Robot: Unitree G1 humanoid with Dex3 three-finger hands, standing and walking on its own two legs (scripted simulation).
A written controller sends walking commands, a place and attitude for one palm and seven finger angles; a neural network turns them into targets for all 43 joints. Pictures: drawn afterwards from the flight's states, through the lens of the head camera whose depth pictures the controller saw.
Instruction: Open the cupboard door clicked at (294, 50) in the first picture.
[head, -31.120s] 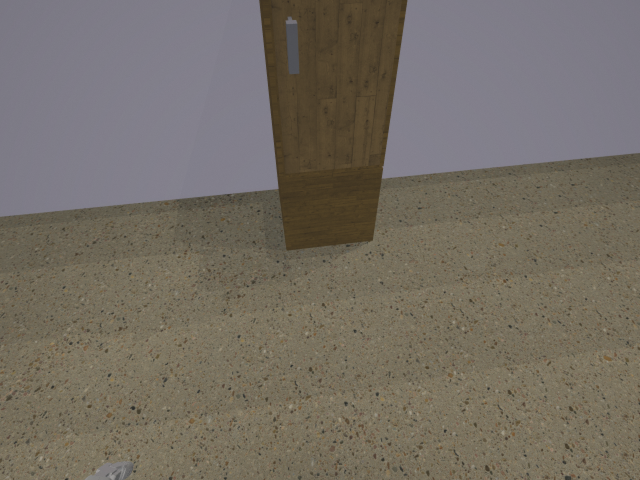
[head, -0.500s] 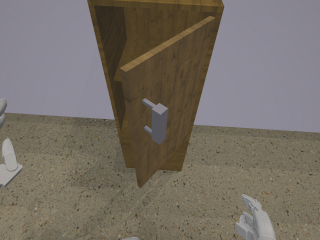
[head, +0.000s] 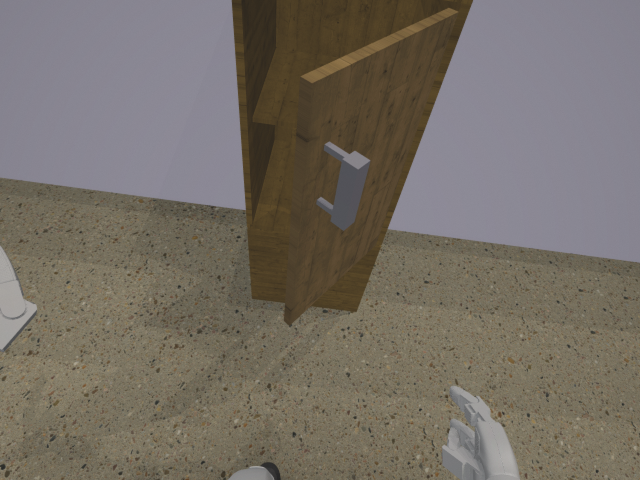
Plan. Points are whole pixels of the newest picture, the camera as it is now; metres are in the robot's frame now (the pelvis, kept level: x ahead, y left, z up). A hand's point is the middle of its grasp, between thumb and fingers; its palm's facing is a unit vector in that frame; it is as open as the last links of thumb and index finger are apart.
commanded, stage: stop stepping back and stand still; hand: left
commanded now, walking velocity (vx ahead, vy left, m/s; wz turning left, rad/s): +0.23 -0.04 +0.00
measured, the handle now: (337, 185) +0.49 +0.03 +0.09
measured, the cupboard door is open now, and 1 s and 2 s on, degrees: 53 53 53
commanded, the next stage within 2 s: let the arm hang, fingers relaxed in 1.42 s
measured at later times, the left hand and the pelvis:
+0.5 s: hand (35, 404) +0.15 +0.24 +0.15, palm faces +0.43 -0.83 -0.36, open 7.4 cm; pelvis -0.08 -0.02 -0.01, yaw -2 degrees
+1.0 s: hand out of the picture +0.09 +0.25 +0.16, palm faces +0.36 -0.83 -0.43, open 7.4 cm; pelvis -0.12 +0.00 +0.00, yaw -1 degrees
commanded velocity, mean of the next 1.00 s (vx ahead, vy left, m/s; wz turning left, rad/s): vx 0.08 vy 0.02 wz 0.00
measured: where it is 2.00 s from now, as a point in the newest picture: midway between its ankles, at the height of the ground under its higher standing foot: outside the picture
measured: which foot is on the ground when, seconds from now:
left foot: down 0.00-0.16, up 0.18-0.30, down 0.32-1.00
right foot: up 0.00-0.14, down 0.16-1.00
